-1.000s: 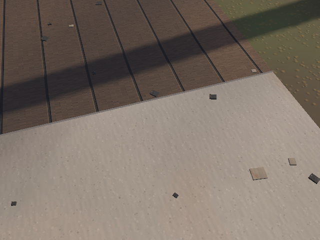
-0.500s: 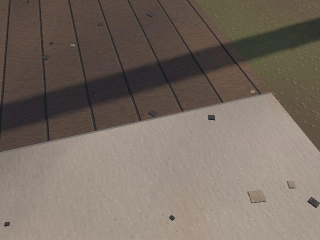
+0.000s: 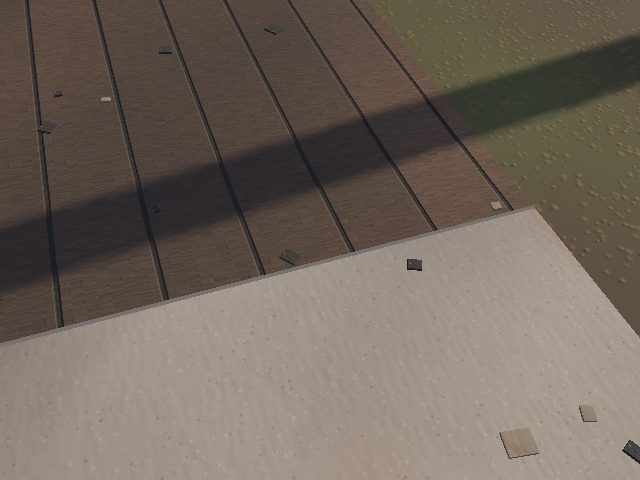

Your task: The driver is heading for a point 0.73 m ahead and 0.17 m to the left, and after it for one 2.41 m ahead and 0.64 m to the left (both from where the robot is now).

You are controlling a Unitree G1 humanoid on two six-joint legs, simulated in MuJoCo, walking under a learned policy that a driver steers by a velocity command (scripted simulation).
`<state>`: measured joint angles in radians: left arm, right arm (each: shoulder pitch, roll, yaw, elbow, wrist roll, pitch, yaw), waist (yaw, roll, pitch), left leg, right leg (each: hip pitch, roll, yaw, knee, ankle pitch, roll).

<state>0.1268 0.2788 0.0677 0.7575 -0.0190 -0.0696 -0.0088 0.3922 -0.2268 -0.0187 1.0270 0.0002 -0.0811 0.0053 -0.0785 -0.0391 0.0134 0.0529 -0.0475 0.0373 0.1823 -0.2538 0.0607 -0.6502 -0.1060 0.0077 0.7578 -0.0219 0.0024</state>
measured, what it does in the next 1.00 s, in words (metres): walks ahead, turning left: right foot, then left foot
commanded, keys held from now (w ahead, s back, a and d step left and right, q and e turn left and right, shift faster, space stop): w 0.16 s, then w+q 0.74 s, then q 0.10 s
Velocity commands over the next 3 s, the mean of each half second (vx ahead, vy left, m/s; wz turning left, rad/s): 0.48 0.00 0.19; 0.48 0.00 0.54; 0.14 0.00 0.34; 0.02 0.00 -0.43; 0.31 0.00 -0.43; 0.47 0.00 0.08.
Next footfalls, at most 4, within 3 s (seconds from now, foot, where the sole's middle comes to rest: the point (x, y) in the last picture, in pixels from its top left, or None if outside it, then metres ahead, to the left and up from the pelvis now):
0.18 right None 0.31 -0.14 -0.78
0.74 left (231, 448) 0.58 0.14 -0.78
1.20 right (255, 323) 0.88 0.09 -0.78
1.52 left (184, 401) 0.69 0.24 -0.78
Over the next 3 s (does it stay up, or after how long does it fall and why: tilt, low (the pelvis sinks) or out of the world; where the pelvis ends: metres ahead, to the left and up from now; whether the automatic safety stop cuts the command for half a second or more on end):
stays up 1.11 0.08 0.00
